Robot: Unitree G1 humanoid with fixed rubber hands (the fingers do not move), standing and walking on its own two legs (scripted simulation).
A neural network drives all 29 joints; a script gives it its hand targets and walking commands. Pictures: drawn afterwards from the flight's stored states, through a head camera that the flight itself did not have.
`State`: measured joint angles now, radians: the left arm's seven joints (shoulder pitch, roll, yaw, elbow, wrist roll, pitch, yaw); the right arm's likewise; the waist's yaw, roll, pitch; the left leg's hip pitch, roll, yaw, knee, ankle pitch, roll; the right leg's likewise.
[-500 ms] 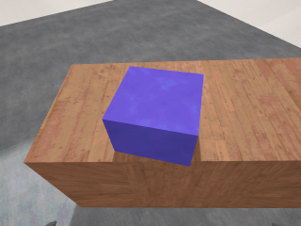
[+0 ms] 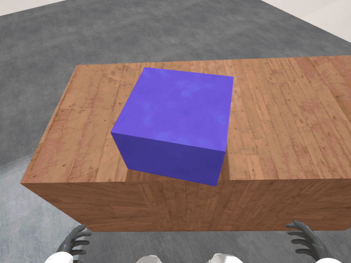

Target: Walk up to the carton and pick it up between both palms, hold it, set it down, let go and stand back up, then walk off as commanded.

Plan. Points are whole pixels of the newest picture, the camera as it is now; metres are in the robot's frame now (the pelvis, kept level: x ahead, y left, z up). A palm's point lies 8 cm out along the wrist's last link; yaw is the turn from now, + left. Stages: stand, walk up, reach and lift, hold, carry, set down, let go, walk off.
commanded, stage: reach and lift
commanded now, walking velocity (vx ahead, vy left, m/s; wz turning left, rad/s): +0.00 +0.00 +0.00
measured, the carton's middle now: (178, 124) +0.49 +0.02 -0.02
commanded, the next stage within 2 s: none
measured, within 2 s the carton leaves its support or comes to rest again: neither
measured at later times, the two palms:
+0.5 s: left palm (52, 261) +0.15 +0.30 -0.06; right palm out of the picture +0.10 -0.24 -0.06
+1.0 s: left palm (51, 250) +0.16 +0.29 -0.03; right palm out of the picture +0.13 -0.20 -0.02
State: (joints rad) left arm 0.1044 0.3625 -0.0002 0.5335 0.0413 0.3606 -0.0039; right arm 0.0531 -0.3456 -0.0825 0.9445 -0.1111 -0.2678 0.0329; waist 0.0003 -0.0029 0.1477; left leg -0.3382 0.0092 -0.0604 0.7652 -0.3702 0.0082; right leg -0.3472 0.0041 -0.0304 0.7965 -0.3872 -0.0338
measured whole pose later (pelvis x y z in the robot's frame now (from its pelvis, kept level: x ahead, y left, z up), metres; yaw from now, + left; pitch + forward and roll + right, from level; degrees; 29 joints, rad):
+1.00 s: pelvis -0.03 +0.03 +0.01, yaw +0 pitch -9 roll +0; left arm 0.15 0.36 0.03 0.51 -0.20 0.03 -0.06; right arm 0.28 -0.08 -0.08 0.44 0.11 -0.10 -0.11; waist 0.00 -0.06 0.04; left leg -0.25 0.00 -0.04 0.71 -0.31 -0.02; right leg -0.25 -0.01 -0.01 0.72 -0.32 -0.01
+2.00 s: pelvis +0.01 +0.04 +0.01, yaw -2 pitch -4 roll -1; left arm -0.03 0.39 -0.06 0.47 -0.37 -0.08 -0.04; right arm -0.03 -0.15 -0.08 0.42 0.23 -0.06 -0.09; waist 0.00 -0.03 0.03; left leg -0.25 0.01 -0.01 0.67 -0.35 0.00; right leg -0.24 0.00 0.01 0.65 -0.33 0.01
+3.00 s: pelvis +0.03 +0.04 +0.02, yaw -2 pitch -1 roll -1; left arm -0.72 0.39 -0.06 0.88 -0.34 0.09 -0.05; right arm -0.64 -0.28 -0.08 0.84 0.27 0.06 -0.10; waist 0.00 -0.03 0.03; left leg -0.29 0.01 -0.01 0.64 -0.34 0.00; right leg -0.27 0.00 0.01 0.60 -0.32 0.02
